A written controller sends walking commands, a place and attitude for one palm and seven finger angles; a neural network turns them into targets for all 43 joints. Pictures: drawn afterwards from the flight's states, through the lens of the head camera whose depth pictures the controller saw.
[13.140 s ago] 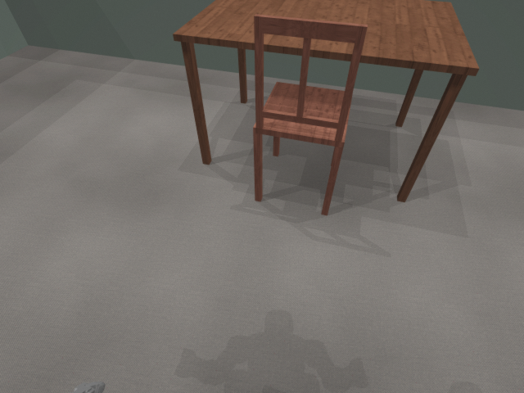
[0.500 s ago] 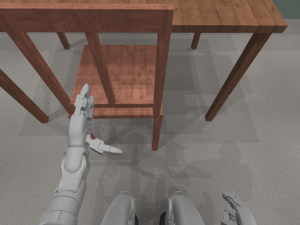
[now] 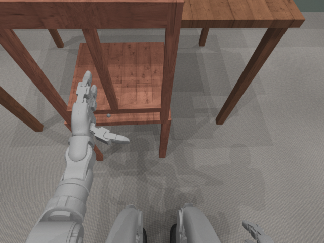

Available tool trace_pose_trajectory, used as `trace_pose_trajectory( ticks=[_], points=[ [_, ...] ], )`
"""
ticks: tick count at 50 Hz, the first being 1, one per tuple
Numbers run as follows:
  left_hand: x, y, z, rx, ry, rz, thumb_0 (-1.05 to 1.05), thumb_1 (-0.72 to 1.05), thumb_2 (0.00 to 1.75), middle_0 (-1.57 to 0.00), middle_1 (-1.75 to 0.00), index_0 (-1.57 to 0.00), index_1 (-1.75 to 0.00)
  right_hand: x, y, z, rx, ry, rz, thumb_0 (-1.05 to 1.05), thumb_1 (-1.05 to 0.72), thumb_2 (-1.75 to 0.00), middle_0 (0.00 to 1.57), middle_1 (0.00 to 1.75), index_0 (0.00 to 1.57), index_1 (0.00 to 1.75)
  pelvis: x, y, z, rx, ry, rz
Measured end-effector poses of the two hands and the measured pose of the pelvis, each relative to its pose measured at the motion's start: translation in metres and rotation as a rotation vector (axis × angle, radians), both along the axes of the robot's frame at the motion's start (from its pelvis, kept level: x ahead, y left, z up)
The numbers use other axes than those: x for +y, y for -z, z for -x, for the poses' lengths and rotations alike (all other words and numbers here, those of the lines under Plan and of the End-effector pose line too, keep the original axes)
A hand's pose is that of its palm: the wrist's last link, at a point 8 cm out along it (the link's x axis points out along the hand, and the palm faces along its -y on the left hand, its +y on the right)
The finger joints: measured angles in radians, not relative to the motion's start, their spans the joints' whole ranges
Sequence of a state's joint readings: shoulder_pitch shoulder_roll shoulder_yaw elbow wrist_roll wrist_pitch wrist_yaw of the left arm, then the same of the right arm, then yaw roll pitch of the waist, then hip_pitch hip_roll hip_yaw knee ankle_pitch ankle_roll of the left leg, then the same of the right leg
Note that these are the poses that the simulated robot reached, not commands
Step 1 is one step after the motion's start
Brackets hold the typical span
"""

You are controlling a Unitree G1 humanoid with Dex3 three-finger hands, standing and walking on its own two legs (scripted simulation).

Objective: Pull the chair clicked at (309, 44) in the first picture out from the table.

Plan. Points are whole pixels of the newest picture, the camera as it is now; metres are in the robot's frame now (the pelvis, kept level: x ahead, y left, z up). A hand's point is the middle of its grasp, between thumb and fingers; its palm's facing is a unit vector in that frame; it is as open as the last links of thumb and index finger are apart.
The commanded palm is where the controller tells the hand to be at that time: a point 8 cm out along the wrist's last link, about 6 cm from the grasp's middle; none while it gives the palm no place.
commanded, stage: push the fingers through the gap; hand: left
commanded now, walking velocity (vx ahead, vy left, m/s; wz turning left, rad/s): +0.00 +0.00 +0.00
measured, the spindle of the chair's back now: (104, 76) +0.52 +0.15 +0.05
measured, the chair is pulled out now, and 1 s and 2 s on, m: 0.00 0.00 0.00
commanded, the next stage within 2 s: hook a spindle and tug to test in 1.04 s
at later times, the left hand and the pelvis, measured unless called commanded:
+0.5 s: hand (110, 98) +0.46 +0.13 +0.03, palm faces +0.06 -1.00 -0.02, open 17.0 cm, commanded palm +0.44 +0.18 +0.02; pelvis +0.00 +0.00 +0.00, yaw +0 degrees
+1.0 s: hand (110, 93) +0.48 +0.13 +0.02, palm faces +0.08 -1.00 -0.01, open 16.9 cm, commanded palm +0.46 +0.18 +0.02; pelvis +0.00 +0.00 +0.00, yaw -1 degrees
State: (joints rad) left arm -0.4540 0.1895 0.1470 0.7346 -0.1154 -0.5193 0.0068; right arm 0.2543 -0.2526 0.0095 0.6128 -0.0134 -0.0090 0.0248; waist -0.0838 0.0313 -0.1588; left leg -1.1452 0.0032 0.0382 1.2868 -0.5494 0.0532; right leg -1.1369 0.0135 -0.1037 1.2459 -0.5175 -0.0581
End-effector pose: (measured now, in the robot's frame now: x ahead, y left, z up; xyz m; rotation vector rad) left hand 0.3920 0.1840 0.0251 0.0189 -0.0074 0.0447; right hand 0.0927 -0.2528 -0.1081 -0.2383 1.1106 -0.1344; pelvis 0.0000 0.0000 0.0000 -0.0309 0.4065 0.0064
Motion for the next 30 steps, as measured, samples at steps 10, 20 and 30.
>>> trace_pose_trajectory(
  ticks=[10,20,30],
  points=[
    [-0.002,-0.002,-0.020,-0.003,-0.009,-0.003,-0.02,-0.50,0.30,-0.06,-0.08,-0.06,-0.08,-0.001,0.002,0.017,0.051,0.028,0.003,0.01,-0.90,-0.90,0.20,0.30,0.21,0.30,0.002,0.000,0.000,0.009,0.006,0.001],
    [0.003,-0.003,-0.037,-0.008,-0.022,-0.006,-0.01,-0.50,0.30,-0.06,-0.08,-0.06,-0.08,-0.001,0.003,0.030,0.088,0.042,0.006,0.01,-0.90,-0.90,0.20,0.30,0.21,0.30,0.002,0.002,0.001,0.020,0.007,0.004],
    [-0.006,-0.006,-0.057,-0.015,-0.012,-0.003,-0.02,-0.50,0.30,-0.06,-0.08,-0.06,-0.08,-0.003,0.007,0.047,0.144,0.056,0.008,0.01,-0.90,-0.90,0.20,0.30,0.21,0.30,0.003,0.005,0.003,0.035,0.008,0.005]
  ],
)
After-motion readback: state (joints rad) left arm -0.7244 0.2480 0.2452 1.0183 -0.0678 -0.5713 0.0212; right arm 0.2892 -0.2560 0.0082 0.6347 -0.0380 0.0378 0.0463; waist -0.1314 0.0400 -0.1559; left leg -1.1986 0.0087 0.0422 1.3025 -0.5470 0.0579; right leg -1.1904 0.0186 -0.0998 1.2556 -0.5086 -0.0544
